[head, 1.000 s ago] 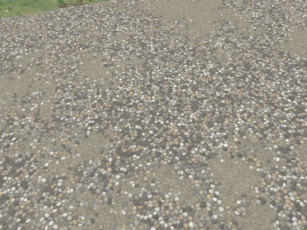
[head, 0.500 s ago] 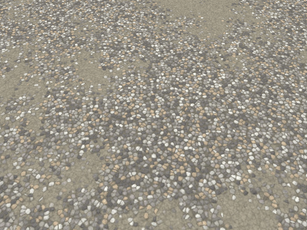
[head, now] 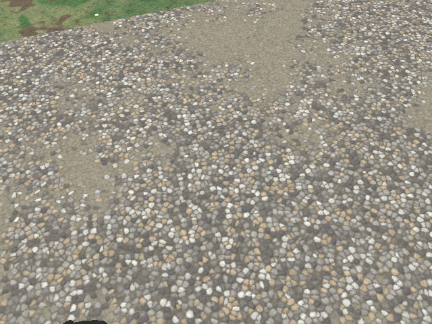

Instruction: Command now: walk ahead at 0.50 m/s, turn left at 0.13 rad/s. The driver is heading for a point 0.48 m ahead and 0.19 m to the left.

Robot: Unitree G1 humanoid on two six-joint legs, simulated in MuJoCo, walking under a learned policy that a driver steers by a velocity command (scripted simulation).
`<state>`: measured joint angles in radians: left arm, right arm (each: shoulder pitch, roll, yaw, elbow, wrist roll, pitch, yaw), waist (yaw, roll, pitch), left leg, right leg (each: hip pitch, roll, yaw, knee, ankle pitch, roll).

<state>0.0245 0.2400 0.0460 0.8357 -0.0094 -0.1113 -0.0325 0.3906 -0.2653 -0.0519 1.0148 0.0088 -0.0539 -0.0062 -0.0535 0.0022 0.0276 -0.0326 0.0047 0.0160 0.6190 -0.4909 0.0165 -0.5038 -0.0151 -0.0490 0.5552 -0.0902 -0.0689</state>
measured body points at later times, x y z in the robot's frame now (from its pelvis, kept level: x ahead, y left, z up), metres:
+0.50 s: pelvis +0.27 +0.02 +0.00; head +0.30 +0.04 +0.45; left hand +0.21 +0.29 -0.14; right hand +0.51 -0.16 -0.10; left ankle +0.40 +0.16 -0.70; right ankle +0.12 -0.10 -0.72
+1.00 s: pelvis +0.48 +0.09 +0.01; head +0.51 +0.11 +0.46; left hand +0.53 +0.38 -0.10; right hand +0.67 -0.13 -0.11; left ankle +0.40 +0.15 -0.72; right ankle +0.62 +0.01 -0.72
